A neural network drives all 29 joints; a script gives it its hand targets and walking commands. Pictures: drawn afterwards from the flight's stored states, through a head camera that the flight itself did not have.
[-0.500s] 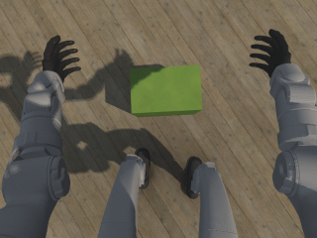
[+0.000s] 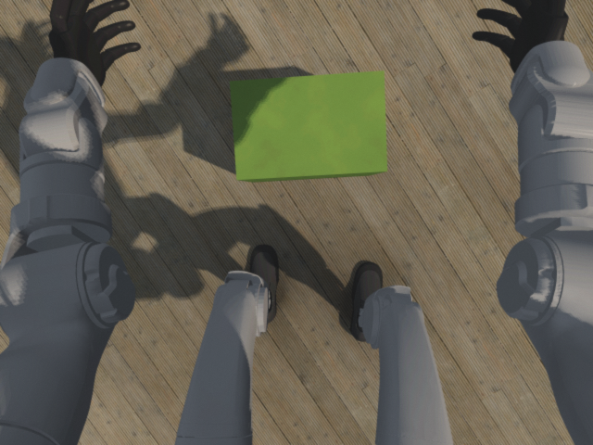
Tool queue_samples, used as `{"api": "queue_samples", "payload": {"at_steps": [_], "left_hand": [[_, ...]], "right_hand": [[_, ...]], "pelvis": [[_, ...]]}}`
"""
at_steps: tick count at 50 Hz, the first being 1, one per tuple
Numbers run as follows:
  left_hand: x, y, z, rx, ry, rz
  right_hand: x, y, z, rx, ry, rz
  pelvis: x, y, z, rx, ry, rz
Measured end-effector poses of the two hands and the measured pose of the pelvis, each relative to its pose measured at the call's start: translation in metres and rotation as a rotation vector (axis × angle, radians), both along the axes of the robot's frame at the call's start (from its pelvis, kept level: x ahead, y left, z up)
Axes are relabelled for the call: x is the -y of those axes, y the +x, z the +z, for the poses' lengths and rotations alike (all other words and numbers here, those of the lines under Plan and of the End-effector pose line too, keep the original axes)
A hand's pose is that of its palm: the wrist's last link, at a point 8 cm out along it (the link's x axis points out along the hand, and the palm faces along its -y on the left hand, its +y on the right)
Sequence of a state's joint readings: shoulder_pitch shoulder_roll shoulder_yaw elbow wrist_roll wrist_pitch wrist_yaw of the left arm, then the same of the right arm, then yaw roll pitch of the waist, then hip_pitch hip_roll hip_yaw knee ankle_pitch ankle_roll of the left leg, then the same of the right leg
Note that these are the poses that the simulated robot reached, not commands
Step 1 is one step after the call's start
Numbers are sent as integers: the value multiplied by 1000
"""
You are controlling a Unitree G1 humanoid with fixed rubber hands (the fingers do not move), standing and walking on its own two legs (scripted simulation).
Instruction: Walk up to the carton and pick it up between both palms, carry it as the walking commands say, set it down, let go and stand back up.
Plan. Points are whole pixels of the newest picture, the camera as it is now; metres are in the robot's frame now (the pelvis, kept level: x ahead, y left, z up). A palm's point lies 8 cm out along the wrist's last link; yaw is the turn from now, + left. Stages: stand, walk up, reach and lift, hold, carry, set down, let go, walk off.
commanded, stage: reach and lift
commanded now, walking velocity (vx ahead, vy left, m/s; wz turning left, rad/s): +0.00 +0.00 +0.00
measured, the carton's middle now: (308, 134) +0.50 +0.04 -0.53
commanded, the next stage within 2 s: none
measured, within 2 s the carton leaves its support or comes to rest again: neither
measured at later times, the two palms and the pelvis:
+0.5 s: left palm (150, 95) +0.50 +0.28 -0.26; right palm (457, 87) +0.55 -0.18 -0.27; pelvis -0.03 +0.00 -0.15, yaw -1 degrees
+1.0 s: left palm (193, 119) +0.50 +0.26 -0.41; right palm (421, 115) +0.54 -0.17 -0.42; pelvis -0.04 +0.00 -0.25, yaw +0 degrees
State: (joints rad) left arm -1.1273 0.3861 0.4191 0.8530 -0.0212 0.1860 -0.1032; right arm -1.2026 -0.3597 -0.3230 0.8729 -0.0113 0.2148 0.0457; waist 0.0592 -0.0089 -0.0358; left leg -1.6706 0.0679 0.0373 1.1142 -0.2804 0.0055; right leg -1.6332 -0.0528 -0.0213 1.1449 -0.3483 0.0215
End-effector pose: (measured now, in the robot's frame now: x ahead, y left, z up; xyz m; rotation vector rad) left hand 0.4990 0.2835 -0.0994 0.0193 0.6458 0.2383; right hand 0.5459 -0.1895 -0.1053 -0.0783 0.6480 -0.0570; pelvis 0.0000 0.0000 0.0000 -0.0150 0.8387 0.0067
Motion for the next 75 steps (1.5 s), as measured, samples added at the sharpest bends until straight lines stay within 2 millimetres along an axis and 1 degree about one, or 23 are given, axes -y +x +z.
{"api": "queue_samples", "payload": {"at_steps": [3,6,11,15,18,22,27,33,42,49,55,60,64,68,75], "left_hand": [[0,2,-12,-5,-3,1],[1,5,-29,-6,-9,5],[4,8,-69,-5,-10,12],[5,7,-104,-6,-1,16],[3,5,-126,-7,9,20],[1,4,-150,-7,16,24],[3,6,-175,-10,11,30],[9,7,-209,-22,0,37],[17,4,-265,-47,-1,47],[20,-1,-307,-66,2,52],[24,-5,-338,-87,0,52],[26,-7,-360,-101,-4,54],[24,-7,-372,-110,-1,56],[20,-1,-370,-89,12,60],[28,0,-366,-87,-1,53]], "right_hand": [[-1,1,-13,-10,3,1],[-4,4,-30,-14,7,3],[-8,6,-69,-10,6,-1],[-8,4,-103,-6,1,-11],[-7,3,-125,-3,-1,-18],[-9,1,-150,-3,-1,-22],[-13,1,-177,-8,-1,-23],[-16,0,-210,-19,-5,-23],[-15,-5,-265,-42,-19,-26],[-18,-9,-306,-63,-20,-18],[-21,-13,-336,-81,-18,-12],[-22,-15,-357,-94,-20,-9],[-21,-16,-371,-101,-24,-9],[-22,-16,-376,-86,-16,-8],[-20,-15,-368,-78,-25,-1]], "pelvis": [[0,-3,-13,-10,1,-2],[1,-6,-30,-22,1,-2],[2,-12,-65,-36,-1,-1],[3,-16,-92,-39,-5,-1],[3,-19,-111,-35,-8,-1],[2,-23,-135,-21,-9,-1],[1,-28,-161,3,-9,-2],[1,-34,-187,37,-9,-4],[2,-39,-222,97,-7,-1],[4,-40,-245,146,-3,-2],[5,-40,-261,182,0,-3],[5,-41,-273,208,1,-5],[5,-41,-281,226,1,-4],[4,-41,-287,239,1,-5],[4,-42,-287,248,0,-6]]}}
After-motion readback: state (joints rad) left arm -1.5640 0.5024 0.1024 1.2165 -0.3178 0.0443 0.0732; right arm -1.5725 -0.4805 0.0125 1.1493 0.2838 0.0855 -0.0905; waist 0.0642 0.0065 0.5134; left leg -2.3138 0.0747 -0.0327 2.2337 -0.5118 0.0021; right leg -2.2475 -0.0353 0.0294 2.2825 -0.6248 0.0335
